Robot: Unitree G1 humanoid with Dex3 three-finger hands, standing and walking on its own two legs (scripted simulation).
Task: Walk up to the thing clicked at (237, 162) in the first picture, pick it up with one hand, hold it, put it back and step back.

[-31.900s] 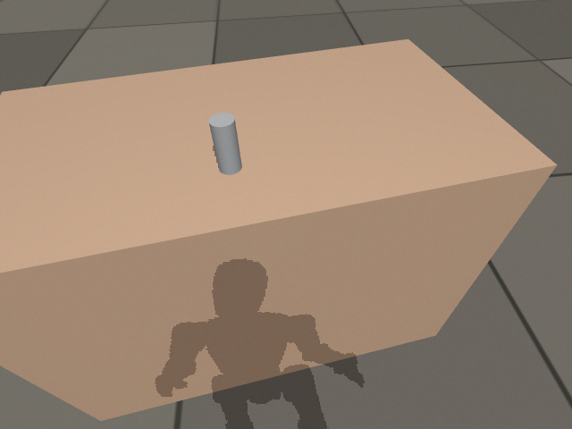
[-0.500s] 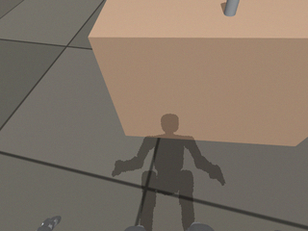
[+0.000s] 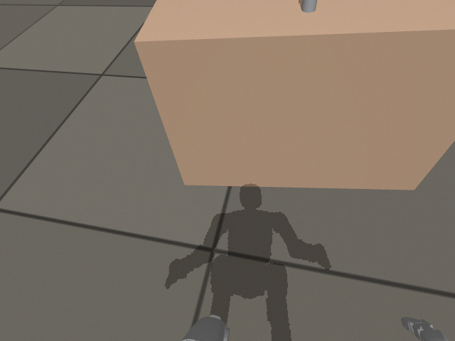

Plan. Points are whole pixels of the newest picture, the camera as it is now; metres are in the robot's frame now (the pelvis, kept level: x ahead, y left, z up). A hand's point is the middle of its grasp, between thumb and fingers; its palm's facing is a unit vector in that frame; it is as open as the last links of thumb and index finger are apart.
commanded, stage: step back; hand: right
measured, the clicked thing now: out of the picture +1.08 -0.22 +0.09
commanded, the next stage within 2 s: stand in 1.06 s
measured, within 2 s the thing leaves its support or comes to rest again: neither
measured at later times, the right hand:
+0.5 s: hand out of the picture +0.03 -0.24 -0.15, palm faces -0.09 +0.93 -0.35, open 7.4 cm
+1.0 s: hand out of the picture +0.09 -0.20 -0.14, palm faces -0.04 +0.94 -0.33, open 7.4 cm
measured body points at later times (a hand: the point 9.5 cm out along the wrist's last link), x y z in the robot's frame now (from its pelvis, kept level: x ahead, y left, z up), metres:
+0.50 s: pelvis -0.06 +0.01 +0.00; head -0.07 +0.01 +0.45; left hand -0.04 +0.33 -0.12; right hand +0.03 -0.29 -0.12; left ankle -0.08 +0.14 -0.71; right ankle -0.03 -0.10 -0.73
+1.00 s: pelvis -0.02 +0.04 +0.01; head -0.01 +0.04 +0.46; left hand +0.06 +0.36 -0.11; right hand +0.09 -0.25 -0.12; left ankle -0.04 +0.15 -0.73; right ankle -0.03 -0.09 -0.73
